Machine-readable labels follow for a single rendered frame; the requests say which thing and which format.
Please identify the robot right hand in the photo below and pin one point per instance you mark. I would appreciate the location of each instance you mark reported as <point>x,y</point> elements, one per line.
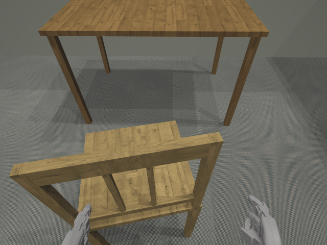
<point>266,231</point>

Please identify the table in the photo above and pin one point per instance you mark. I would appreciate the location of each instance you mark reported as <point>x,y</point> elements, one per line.
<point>155,18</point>

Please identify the chair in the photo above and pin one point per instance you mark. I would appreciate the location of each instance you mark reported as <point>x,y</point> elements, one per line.
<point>128,175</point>

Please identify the robot left hand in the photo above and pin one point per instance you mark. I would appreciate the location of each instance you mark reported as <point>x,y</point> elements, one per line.
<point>79,234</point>

